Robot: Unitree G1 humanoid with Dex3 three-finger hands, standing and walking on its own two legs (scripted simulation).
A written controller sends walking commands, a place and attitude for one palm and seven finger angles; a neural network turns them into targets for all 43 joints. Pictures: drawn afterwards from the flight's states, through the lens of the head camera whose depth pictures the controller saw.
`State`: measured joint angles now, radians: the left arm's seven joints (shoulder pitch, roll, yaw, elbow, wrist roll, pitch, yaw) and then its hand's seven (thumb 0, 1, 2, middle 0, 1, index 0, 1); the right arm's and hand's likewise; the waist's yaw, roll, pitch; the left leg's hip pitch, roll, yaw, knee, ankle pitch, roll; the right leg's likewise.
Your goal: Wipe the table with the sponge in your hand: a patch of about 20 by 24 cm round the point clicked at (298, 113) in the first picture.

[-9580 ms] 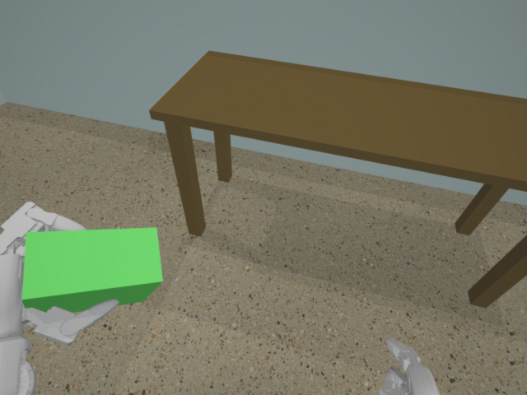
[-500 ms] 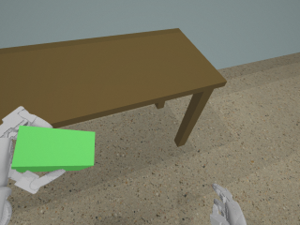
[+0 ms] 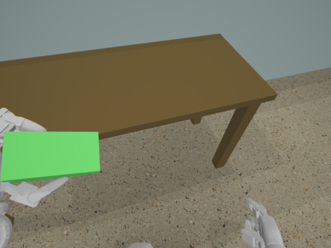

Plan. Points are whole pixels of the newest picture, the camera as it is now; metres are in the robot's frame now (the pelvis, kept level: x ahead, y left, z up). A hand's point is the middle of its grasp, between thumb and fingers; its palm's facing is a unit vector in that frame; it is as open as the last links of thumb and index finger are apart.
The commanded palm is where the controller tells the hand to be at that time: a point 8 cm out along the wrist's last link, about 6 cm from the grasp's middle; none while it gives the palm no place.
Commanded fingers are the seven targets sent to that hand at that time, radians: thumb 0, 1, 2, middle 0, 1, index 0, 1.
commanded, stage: shuffle to correct the standing spot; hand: left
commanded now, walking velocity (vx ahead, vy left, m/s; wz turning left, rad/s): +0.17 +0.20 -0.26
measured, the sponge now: (67, 156) +0.24 +0.20 +0.16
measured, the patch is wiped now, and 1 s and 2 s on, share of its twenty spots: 0.00 0.00 0.00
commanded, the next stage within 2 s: come to a stop and stand still in 1.18 s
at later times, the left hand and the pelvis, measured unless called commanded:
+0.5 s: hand (23, 119) +0.29 +0.29 +0.19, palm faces +0.29 -0.80 -0.52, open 10.8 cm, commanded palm +0.24 +0.33 +0.20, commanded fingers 0.00 0.10 1.30 -1.20 -1.60 -1.20 -1.60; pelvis +0.06 +0.06 +0.01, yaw -4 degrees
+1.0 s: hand out of the picture +0.33 +0.43 +0.18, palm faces +0.39 -0.82 -0.42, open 10.8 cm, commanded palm +0.28 +0.46 +0.20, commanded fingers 0.00 0.10 1.30 -1.20 -1.60 -1.20 -1.60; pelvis +0.11 +0.19 +0.00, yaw -4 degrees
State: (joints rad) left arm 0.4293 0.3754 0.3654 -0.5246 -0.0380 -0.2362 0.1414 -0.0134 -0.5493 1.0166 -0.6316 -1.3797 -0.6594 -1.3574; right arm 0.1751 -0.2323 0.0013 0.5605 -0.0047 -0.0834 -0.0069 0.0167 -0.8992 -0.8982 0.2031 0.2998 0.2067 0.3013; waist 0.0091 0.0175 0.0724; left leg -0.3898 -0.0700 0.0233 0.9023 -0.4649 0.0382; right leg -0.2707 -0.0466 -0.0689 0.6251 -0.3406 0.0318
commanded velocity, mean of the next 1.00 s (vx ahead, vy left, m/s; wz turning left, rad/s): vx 0.11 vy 0.19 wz -0.03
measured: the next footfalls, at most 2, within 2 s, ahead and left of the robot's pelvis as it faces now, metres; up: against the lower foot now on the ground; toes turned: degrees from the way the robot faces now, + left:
left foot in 0.08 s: +0.08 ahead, +0.12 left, +0.00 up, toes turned -2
right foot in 0.28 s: +0.08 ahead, -0.06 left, +0.00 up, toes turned -9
